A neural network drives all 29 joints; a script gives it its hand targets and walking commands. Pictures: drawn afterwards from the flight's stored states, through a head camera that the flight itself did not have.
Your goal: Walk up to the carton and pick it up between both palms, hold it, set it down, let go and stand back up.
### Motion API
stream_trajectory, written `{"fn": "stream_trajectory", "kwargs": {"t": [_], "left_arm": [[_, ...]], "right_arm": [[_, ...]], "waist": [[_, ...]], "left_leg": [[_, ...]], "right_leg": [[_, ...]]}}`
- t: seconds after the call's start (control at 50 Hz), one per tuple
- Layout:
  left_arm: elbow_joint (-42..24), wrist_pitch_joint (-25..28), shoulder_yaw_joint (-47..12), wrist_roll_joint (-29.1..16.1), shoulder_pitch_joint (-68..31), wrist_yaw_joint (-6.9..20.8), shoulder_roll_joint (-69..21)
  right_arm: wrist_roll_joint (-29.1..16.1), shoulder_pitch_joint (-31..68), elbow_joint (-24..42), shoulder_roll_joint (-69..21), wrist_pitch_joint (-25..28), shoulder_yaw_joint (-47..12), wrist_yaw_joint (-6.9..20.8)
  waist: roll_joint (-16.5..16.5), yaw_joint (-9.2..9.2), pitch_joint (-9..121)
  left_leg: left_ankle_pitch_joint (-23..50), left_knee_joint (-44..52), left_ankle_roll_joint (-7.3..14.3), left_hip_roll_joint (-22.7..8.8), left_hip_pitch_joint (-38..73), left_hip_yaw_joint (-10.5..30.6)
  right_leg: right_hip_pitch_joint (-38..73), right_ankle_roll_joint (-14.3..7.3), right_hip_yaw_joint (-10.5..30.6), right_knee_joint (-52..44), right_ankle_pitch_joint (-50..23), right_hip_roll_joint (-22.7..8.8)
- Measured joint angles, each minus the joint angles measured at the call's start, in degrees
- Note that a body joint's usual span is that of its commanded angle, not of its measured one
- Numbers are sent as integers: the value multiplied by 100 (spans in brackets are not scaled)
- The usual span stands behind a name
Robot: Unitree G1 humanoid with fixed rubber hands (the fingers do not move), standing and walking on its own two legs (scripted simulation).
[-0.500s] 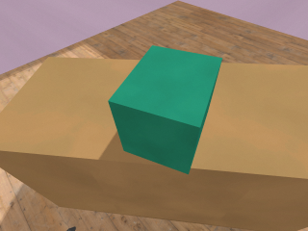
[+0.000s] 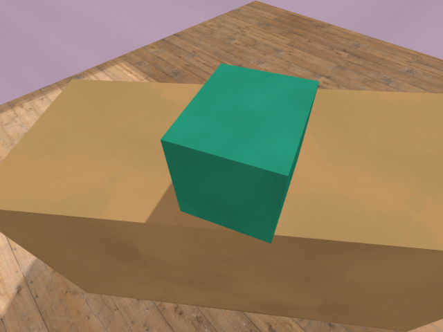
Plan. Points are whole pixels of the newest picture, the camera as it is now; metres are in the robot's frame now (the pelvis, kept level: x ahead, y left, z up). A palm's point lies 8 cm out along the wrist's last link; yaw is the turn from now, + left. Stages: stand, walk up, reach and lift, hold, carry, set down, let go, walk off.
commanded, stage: stand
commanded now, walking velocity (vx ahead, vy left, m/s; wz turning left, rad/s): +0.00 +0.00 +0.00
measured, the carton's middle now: (245, 150) +0.47 -0.02 +0.05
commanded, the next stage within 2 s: none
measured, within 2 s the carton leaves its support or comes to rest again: neither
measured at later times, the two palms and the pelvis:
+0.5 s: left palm out of the picture +0.08 +0.27 -0.12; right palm out of the picture +0.07 -0.26 -0.13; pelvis +0.00 +0.00 +0.00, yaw +0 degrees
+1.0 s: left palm out of the picture +0.08 +0.27 -0.12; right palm out of the picture +0.07 -0.26 -0.13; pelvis +0.01 +0.00 +0.00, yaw +0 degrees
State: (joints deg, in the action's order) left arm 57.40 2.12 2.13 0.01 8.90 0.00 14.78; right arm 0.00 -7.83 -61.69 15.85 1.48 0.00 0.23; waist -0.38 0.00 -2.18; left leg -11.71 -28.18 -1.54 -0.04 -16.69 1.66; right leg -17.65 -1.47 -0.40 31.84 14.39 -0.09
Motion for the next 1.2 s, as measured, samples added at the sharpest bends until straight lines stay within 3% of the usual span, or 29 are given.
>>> {"fn": "stream_trajectory", "kwargs": {"t": [1.2], "left_arm": [[174,7,-31,0,0,0,2]], "right_arm": [[0,44,-65,0,-3,0,24]], "waist": [[18,0,0]], "left_leg": [[88,315,13,0,233,-4]], "right_leg": [[236,32,8,-324,-96,-3]]}}
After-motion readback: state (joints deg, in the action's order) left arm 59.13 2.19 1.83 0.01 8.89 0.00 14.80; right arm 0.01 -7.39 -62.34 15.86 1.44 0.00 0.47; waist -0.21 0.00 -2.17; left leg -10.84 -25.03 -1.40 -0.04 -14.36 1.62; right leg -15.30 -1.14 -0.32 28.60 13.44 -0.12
